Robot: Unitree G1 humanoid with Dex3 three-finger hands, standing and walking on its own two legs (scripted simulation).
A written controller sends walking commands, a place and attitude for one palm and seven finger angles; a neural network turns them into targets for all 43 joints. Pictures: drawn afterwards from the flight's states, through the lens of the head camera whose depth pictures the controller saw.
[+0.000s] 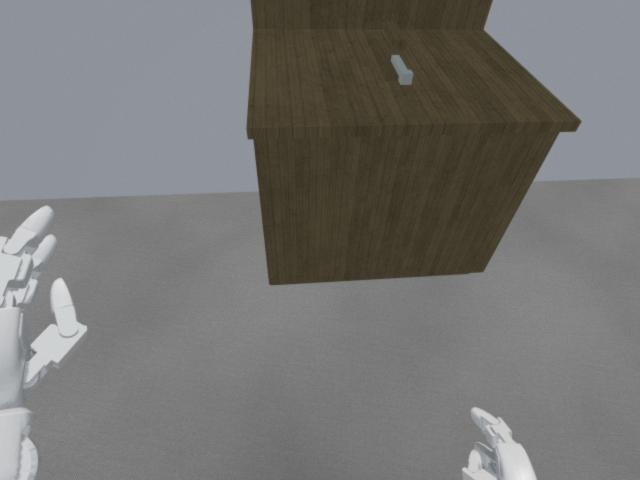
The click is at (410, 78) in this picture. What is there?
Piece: tap's lever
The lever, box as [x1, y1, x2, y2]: [398, 70, 412, 84]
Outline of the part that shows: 400,70 398,79 400,84 410,84 412,78 411,70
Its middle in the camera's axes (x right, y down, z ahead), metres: +0.21 -0.40 +0.97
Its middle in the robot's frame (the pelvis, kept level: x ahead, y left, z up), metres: +1.02 -0.14 +0.06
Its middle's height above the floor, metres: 0.83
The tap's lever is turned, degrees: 0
